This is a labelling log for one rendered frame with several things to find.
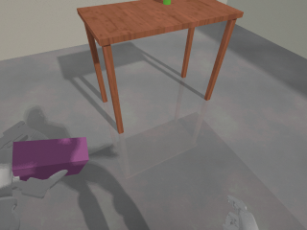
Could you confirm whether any table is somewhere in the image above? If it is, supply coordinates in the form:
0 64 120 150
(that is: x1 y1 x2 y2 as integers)
77 0 244 134

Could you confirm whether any right robot hand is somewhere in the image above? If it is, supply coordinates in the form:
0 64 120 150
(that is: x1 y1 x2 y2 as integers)
223 195 259 230

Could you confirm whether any left robot forearm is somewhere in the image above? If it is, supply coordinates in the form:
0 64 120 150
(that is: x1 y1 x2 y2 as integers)
0 196 21 230

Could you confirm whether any left robot hand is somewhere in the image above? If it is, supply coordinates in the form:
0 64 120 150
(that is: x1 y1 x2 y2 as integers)
0 121 68 199

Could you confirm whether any sponge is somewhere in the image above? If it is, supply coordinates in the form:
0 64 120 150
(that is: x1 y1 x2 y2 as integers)
12 137 89 181

